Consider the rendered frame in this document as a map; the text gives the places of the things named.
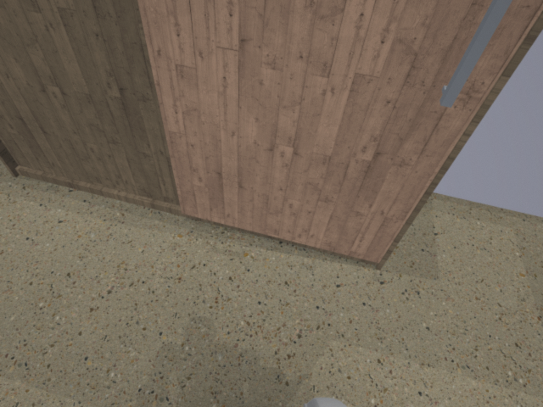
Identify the handle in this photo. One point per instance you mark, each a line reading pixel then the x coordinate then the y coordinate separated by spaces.
pixel 476 47

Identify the wardrobe door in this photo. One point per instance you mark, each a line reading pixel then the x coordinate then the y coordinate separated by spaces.
pixel 77 95
pixel 318 121

